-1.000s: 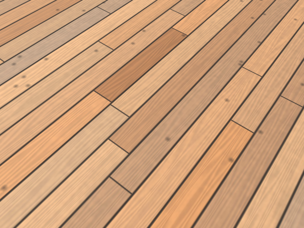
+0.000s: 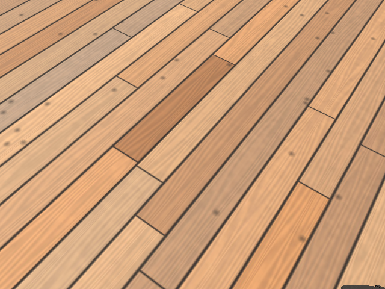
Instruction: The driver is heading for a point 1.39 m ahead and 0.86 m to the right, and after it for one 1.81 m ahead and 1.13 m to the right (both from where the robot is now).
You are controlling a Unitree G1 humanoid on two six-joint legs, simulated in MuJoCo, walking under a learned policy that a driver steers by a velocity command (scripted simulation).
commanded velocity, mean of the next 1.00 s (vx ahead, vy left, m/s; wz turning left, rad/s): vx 0.01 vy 0.00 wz -0.58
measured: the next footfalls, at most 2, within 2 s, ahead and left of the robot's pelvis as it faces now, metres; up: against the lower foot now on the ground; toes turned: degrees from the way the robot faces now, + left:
right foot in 0.28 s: +0.04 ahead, -0.15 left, +0.00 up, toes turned -12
left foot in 0.78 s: +0.13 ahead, +0.06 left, +0.00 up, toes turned -33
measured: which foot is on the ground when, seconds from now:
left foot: down 0.00-0.28, up 0.30-0.76, down 0.78-1.00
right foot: up 0.00-0.26, down 0.28-0.78, up 0.80-1.00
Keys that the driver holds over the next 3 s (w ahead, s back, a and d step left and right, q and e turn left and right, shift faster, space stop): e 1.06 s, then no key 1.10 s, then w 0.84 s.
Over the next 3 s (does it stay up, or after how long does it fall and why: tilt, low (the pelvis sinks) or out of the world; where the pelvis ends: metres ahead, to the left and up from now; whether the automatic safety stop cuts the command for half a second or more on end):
stays up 0.24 -0.28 0.00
